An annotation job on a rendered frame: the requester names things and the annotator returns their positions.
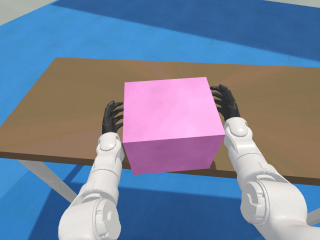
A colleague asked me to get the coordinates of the robot right hand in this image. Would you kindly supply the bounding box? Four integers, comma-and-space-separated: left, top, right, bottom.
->
209, 84, 241, 122

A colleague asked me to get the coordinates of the carton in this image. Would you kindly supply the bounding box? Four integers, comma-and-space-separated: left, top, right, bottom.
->
122, 77, 226, 175

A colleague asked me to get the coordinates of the left robot forearm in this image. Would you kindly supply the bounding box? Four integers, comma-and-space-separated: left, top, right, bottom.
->
58, 132, 125, 240

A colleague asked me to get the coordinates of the robot left upper arm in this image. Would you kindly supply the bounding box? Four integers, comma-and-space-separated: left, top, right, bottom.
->
59, 198, 121, 240

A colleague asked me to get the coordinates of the robot right upper arm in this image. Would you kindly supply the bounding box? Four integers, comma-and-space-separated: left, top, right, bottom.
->
240, 179, 320, 240

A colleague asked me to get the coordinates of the robot left hand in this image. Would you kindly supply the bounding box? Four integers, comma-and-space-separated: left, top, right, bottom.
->
102, 100, 124, 135

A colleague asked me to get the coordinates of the table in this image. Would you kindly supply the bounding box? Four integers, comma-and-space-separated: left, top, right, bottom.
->
0, 57, 320, 226

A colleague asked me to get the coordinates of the right robot forearm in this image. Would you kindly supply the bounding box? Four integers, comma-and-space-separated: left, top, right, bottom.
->
224, 117, 308, 218

